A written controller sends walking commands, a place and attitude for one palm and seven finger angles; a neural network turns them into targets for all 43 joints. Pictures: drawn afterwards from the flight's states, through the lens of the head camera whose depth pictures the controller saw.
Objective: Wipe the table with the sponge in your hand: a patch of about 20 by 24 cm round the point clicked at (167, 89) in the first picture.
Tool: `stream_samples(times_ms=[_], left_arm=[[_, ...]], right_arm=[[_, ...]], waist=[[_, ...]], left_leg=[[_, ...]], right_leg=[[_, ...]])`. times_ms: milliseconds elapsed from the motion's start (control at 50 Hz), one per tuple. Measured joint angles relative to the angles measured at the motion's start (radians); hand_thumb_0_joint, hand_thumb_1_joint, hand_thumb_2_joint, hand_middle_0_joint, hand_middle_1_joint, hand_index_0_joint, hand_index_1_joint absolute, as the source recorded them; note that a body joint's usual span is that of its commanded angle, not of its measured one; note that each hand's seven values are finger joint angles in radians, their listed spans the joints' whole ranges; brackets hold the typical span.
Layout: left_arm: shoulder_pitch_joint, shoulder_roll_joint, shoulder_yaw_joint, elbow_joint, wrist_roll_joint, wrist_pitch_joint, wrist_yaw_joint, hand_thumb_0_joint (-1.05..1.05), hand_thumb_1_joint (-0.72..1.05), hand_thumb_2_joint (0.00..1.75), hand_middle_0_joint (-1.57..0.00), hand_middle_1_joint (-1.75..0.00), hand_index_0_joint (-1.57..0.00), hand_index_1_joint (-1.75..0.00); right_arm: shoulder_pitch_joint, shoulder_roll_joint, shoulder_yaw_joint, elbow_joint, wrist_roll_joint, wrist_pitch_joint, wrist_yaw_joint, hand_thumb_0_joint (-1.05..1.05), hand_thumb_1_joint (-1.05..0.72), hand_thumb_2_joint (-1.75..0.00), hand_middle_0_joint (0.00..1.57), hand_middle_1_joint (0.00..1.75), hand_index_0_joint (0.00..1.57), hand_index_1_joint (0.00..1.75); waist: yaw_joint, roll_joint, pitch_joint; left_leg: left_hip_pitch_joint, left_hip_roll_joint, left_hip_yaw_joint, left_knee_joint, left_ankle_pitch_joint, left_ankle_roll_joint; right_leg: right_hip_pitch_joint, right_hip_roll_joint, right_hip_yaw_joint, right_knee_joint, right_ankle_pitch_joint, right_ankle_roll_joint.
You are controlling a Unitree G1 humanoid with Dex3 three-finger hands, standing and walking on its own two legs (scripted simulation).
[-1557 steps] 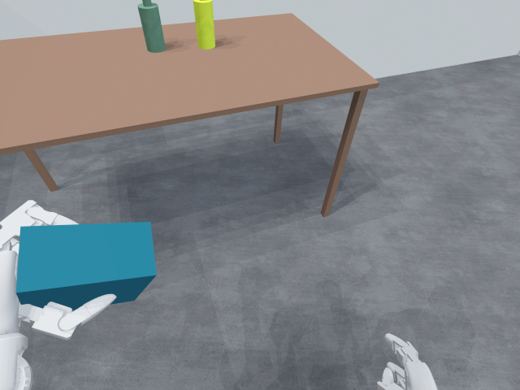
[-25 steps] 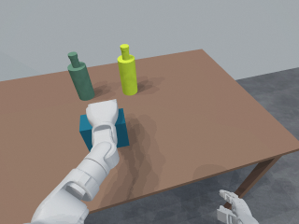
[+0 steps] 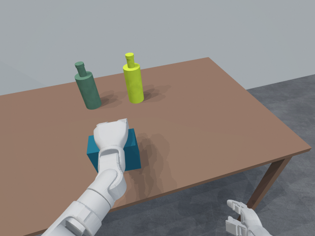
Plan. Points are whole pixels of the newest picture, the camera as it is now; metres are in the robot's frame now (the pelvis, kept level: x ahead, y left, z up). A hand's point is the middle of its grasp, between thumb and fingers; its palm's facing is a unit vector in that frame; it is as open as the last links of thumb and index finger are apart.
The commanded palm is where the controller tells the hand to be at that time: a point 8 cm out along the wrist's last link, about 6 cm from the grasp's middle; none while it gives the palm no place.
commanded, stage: wipe back along the third lane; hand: left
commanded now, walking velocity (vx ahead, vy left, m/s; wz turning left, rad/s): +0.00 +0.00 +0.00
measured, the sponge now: (117, 156) +0.34 +0.17 +0.01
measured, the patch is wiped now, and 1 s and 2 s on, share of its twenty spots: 1.00 1.00 1.00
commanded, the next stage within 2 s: slide back across to the middle lane in 0.80 s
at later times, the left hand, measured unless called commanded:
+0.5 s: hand (116, 154) +0.31 +0.15 +0.06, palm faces +0.05 -0.06 -1.00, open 10.2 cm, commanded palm +0.27 +0.14 +0.08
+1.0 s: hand (115, 154) +0.32 +0.15 +0.06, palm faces +0.05 -0.08 -1.00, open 10.2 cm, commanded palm +0.26 +0.15 +0.10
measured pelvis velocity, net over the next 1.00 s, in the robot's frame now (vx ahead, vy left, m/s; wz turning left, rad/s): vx -0.01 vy -0.01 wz -0.01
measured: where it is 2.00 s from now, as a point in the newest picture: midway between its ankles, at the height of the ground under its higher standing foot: outside the picture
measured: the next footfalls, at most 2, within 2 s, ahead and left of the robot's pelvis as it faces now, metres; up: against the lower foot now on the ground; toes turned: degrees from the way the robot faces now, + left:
none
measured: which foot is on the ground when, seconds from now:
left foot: down 0.00-1.00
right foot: down 0.00-1.00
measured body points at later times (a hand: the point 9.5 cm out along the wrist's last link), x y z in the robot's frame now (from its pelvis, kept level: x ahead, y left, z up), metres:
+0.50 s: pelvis -0.01 -0.01 +0.00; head -0.05 -0.05 +0.45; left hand +0.31 +0.15 +0.11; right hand +0.22 -0.23 -0.08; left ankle +0.01 +0.12 -0.73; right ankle -0.03 -0.11 -0.73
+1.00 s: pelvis -0.01 -0.01 +0.00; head -0.04 -0.04 +0.45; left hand +0.31 +0.16 +0.11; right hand +0.23 -0.22 -0.08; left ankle +0.01 +0.12 -0.73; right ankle -0.03 -0.11 -0.73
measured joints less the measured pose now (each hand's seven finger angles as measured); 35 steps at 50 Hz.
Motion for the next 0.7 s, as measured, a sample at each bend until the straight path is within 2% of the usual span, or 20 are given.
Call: stream_samples(times_ms=[320, 440, 700], left_arm=[[0.061, 0.013, 0.014, -0.031, -0.009, -0.009, 0.005, 0.01, -0.47, 1.06, -0.65, -1.40, -0.66, -1.40], [0.104, 0.018, 0.011, -0.075, -0.003, -0.019, 0.009, 0.01, -0.47, 1.06, -0.65, -1.40, -0.66, -1.40], [0.110, 0.009, 0.004, -0.104, 0.008, -0.012, -0.007, 0.01, -0.48, 1.06, -0.67, -1.38, -0.68, -1.38]], right_arm=[[-0.004, -0.018, -0.008, -0.003, 0.004, -0.024, -0.010, 0.02, -0.91, -0.90, 0.20, 0.30, 0.20, 0.30], [-0.001, -0.021, -0.011, -0.004, 0.003, -0.027, -0.001, 0.02, -0.91, -0.90, 0.20, 0.30, 0.20, 0.30], [-0.022, -0.012, -0.008, 0.002, 0.001, -0.033, 0.003, 0.02, -0.91, -0.90, 0.20, 0.30, 0.20, 0.30]], waist=[[-0.005, 0.002, 0.011], [0.001, 0.006, 0.007], [0.018, 0.009, 0.008]], left_leg=[[0.034, 0.012, 0.005, -0.020, 0.021, -0.010], [0.043, 0.014, 0.007, -0.019, 0.013, -0.011], [0.033, 0.009, 0.005, -0.010, 0.003, -0.010]], right_leg=[[0.024, 0.012, 0.006, -0.006, 0.017, -0.011], [0.032, 0.014, 0.007, -0.006, 0.011, -0.012], [0.023, 0.010, 0.006, 0.005, -0.002, -0.011]])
